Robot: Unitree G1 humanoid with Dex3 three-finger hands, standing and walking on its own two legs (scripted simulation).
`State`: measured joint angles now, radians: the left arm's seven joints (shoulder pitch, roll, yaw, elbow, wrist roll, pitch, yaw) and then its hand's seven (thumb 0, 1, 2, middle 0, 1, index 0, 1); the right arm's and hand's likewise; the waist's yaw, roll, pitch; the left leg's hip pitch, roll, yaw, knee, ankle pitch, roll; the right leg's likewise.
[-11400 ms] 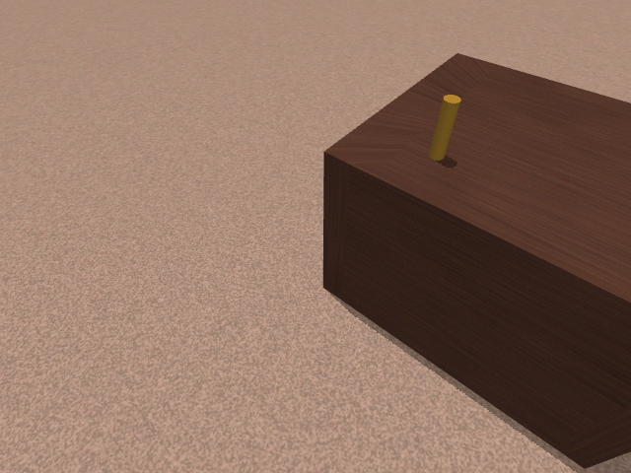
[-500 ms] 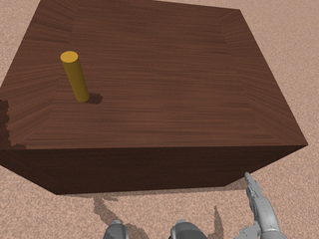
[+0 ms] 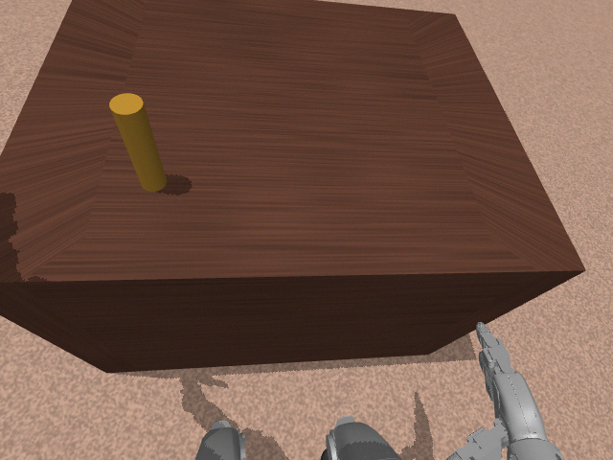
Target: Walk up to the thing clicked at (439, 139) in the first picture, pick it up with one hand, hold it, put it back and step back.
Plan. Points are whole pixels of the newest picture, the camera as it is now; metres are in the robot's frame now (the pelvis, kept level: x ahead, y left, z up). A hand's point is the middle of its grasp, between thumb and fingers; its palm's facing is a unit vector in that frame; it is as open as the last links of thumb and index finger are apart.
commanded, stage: approach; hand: left
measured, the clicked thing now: (142, 147) +0.55 +0.21 +0.03
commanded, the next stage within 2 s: close in in 0.22 s
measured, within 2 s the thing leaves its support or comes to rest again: neither
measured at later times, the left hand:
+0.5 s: hand (109, 181) +0.51 +0.25 +0.00, palm faces +0.14 -0.99 +0.08, open 17.2 cm
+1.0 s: hand (141, 179) +0.51 +0.21 +0.00, palm faces +0.14 -0.99 +0.04, open 17.3 cm
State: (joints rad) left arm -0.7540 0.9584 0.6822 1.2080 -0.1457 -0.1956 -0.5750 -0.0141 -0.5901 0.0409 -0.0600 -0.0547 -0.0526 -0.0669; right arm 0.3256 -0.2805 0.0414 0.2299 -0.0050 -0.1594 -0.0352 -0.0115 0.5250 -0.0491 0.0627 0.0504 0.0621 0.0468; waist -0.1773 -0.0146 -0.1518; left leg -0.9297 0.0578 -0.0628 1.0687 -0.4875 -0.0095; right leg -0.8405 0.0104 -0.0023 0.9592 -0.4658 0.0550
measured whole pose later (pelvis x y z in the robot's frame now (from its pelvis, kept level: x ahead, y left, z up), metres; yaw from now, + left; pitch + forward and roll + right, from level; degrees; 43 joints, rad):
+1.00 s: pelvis -0.02 -0.01 -0.04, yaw -1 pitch +26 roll -4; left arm -0.87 0.60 0.49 1.16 -0.05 -0.39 -0.16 -0.01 -0.47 0.07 -0.02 -0.03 -0.03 -0.02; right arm 0.41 -0.28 -0.03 -0.12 -0.06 -0.03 0.05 -0.01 0.54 -0.05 0.07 0.05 0.06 0.05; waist -0.27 -0.03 -0.14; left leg -1.17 0.07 -0.07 1.25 -0.53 -0.03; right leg -1.10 0.02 0.00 1.18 -0.52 0.04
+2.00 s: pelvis -0.01 -0.01 -0.04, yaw -2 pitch +27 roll -4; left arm -0.89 0.60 0.50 1.18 -0.03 -0.37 -0.10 -0.01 -0.32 0.35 -0.77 -0.59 -0.79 -0.57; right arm 0.38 -0.28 -0.03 -0.13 -0.05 0.03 0.07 -0.01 0.52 -0.04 0.07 0.05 0.06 0.05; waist -0.28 0.01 -0.15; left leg -1.17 0.07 -0.06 1.24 -0.54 -0.02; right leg -1.10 0.03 0.01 1.16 -0.52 0.05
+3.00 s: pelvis -0.01 -0.01 -0.02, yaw -2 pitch +24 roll -4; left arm -0.94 0.60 0.45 1.15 -0.02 -0.29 -0.09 -0.04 0.18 1.19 -1.01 -1.19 -1.05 -1.21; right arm 0.35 -0.25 -0.01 -0.02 -0.04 0.05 0.04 -0.01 0.56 -0.04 0.06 0.05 0.06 0.05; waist -0.25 0.01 -0.14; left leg -1.09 0.07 -0.05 1.17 -0.52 -0.02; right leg -1.02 0.03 0.02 1.09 -0.50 0.05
